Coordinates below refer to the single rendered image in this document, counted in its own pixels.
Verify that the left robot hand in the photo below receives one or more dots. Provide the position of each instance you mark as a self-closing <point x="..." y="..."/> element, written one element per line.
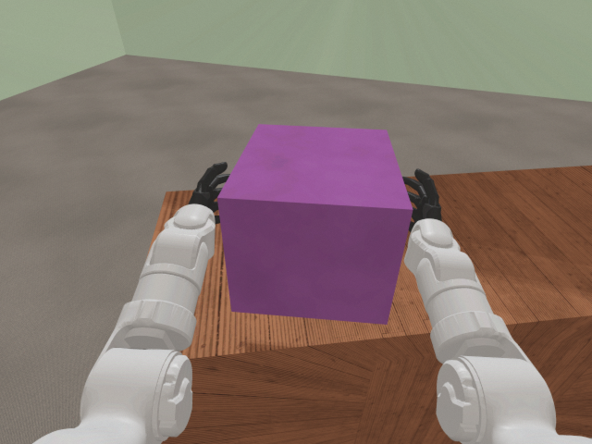
<point x="205" y="193"/>

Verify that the right robot hand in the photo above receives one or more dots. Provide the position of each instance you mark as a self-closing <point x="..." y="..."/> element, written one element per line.
<point x="427" y="201"/>

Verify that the robot right upper arm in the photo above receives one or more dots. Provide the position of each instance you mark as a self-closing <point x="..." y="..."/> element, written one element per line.
<point x="488" y="400"/>

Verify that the robot left forearm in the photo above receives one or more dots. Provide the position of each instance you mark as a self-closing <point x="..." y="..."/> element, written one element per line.
<point x="161" y="313"/>

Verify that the pedestal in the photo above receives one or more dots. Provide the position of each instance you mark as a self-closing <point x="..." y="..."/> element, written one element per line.
<point x="273" y="379"/>

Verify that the robot right forearm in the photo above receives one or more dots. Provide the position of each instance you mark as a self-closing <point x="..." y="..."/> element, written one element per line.
<point x="462" y="321"/>

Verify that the robot left upper arm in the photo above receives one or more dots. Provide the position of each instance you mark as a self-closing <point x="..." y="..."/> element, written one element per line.
<point x="134" y="396"/>

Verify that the carton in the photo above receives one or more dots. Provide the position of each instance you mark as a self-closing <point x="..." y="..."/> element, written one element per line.
<point x="314" y="222"/>

